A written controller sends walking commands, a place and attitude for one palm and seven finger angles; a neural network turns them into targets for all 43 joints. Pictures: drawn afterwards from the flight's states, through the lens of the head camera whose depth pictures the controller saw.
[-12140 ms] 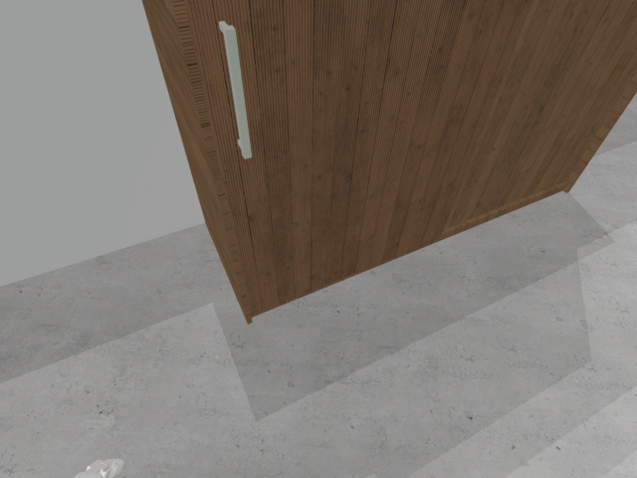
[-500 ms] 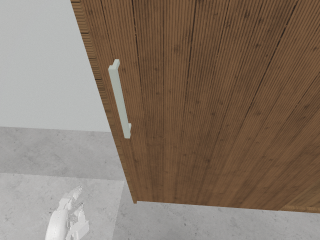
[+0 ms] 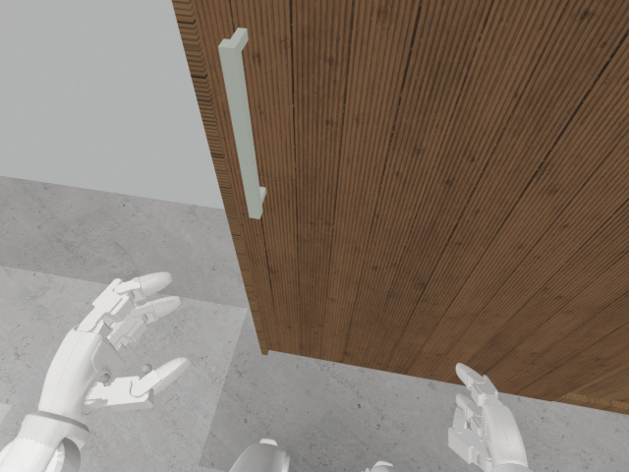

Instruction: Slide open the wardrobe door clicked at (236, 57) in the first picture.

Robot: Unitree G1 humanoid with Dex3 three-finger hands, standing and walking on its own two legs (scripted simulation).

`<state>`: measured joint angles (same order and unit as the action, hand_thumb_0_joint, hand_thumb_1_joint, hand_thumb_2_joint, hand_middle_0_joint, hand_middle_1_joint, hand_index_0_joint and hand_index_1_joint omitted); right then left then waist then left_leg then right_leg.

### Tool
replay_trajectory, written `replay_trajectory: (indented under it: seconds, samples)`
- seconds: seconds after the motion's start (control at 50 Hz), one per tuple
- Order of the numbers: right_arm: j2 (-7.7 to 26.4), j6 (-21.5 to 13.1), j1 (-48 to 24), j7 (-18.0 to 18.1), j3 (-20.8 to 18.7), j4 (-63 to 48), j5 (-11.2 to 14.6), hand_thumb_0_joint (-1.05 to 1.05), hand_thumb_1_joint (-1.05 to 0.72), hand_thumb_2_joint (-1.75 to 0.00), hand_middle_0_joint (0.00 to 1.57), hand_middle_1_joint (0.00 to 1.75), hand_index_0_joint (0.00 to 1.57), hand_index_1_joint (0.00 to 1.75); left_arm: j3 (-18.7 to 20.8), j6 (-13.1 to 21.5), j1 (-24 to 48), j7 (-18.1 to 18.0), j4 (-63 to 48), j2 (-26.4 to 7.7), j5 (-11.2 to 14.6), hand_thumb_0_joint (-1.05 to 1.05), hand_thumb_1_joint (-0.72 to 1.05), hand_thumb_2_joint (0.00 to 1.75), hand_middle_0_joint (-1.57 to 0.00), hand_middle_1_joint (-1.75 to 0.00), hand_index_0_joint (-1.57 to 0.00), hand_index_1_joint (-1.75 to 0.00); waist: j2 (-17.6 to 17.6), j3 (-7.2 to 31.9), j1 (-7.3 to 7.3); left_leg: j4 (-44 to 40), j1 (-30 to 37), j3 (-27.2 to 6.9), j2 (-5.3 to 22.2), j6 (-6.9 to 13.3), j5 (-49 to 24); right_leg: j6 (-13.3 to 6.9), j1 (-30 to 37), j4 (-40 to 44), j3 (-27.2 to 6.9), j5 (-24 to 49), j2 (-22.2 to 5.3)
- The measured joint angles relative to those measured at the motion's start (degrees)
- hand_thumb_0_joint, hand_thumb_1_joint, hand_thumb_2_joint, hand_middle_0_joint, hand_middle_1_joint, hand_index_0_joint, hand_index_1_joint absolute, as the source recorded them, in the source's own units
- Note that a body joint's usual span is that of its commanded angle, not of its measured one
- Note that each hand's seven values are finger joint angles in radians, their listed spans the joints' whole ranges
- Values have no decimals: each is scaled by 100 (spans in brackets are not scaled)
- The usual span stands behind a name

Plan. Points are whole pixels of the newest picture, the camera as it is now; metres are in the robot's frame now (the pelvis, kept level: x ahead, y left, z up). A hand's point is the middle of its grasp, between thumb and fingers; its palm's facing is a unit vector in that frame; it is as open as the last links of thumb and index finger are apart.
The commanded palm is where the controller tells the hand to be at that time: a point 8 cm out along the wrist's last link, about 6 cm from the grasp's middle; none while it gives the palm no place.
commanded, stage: raise the hand with hooked fingers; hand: left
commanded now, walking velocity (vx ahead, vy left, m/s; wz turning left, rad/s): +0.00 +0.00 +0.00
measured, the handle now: (249, 138) +0.48 +0.14 +0.16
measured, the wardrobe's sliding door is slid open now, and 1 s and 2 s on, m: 0.00 0.00 0.00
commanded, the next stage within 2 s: move the hooked fingers beside the handle in 1.42 s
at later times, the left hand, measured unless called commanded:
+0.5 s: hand (86, 293) +0.25 +0.26 +0.13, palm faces -0.03 -1.00 -0.07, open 13.0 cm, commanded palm +0.23 +0.31 +0.14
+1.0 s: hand (30, 216) +0.30 +0.31 +0.19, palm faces -0.01 -1.00 -0.08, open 14.0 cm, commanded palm +0.27 +0.35 +0.19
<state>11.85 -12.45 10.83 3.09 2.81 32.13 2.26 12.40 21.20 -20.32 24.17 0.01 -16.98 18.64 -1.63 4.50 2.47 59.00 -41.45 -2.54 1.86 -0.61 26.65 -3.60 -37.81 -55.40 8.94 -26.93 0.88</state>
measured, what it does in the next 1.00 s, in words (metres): rises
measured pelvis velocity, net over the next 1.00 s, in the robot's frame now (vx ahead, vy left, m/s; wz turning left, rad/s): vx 0.02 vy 0.03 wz -0.02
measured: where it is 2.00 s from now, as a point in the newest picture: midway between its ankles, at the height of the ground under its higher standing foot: outside the picture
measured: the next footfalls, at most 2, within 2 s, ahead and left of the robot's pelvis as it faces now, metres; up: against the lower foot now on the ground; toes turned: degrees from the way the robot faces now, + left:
none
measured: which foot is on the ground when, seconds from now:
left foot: down 0.00-1.00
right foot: down 0.00-1.00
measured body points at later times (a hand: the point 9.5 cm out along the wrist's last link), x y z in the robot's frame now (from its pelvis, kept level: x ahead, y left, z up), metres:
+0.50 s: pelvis +0.01 +0.03 +0.04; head +0.03 +0.04 +0.49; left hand +0.25 +0.32 +0.13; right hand +0.19 -0.22 -0.02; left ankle +0.03 +0.12 -0.68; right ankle +0.01 -0.08 -0.68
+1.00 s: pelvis +0.02 +0.03 +0.05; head +0.02 +0.03 +0.50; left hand +0.29 +0.36 +0.20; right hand +0.19 -0.20 -0.02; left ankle +0.03 +0.12 -0.68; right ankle +0.01 -0.08 -0.68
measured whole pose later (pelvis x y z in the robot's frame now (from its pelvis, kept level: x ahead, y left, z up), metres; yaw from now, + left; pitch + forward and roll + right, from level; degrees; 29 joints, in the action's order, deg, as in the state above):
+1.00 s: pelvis +0.02 +0.03 +0.05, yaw -1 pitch +1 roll -1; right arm 15.3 -14.2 14.6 5.9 4.4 34.4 3.8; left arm 26.1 0.8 3.3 29.6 13.1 -27.7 20.9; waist -2.0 1.3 2.3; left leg 35.6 -18.7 1.3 -0.4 2.3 18.0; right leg -0.6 -16.2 -32.5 5.1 -17.3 -0.4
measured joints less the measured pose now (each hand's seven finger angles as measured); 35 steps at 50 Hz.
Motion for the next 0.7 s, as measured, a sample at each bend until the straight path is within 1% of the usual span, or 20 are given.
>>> replay_trajectory:
  seconds: [0.04,0.08,0.14,0.18,0.26,0.32,0.42,0.5,0.6,0.7]
  samples:
    - [-72,20,137,10,36,92,11,2,-90,-90,21,30,20,31,130,-326,108,35,101,-72,80,1,26,63,-25,-71,-25,-71,-30,-4,-106,-213,169,81,0,21,-72,25,124,177,-80,84,3]
    - [-101,8,299,19,20,151,13,2,-90,-90,21,30,20,31,288,-510,102,-18,148,-97,175,1,21,61,-25,-74,-25,-74,-32,15,-198,-446,350,179,-7,48,-147,60,250,359,-176,165,-1]
    - [-28,-60,523,20,-67,202,19,2,-90,-90,21,30,20,31,481,-547,31,-127,140,-76,260,1,14,58,-26,-78,-26,-78,-27,37,-275,-736,578,289,-25,87,-242,105,422,598,-284,270,-13]
    - [76,-123,627,23,-143,229,23,2,-90,-90,21,30,20,31,534,-495,-19,-163,94,-56,277,1,10,56,-26,-81,-26,-81,-23,37,-287,-863,685,338,-42,116,-283,131,512,713,-332,319,-25]
    - [311,-229,699,65,-260,261,52,2,-90,-90,21,30,20,30,514,-457,17,-121,89,-73,252,0,1,52,-27,-87,-27,-87,4,-4,-262,-1008,832,382,-80,174,-333,183,657,866,-376,386,-55]
    - [428,-295,656,108,-305,248,69,2,-90,-90,21,30,20,30,488,-521,115,-127,85,-119,211,0,-7,49,-27,-92,-27,-92,29,-62,-235,-1090,960,394,-102,209,-360,213,795,970,-388,429,-72]
    - [442,-368,508,157,-260,175,87,2,-91,-90,20,30,20,30,557,-677,392,-157,124,-234,199,0,-18,44,-28,-99,-28,-99,80,-104,-183,-1271,1220,398,-136,248,-419,253,1075,1184,-393,508,-95]
    - [375,-395,383,167,-143,94,90,2,-91,-90,20,30,20,30,652,-926,711,-112,218,-346,191,0,-28,40,-29,-105,-29,-105,70,-125,-120,-1431,1439,385,-160,270,-476,278,1319,1382,-382,581,-107]
    - [274,-374,259,185,33,15,95,2,-90,-90,20,30,20,30,771,-1343,1137,32,425,-490,185,-1,-39,35,-30,-112,-30,-112,28,-169,-40,-1638,1683,373,-190,293,-561,305,1586,1619,-371,677,-125]
    - [205,-331,214,201,159,19,90,2,-90,-90,21,30,20,30,928,-1637,1469,150,580,-614,184,-1,-45,32,-30,-117,-30,-117,-9,-219,21,-1850,1897,375,-214,307,-650,321,1804,1838,-374,769,-137]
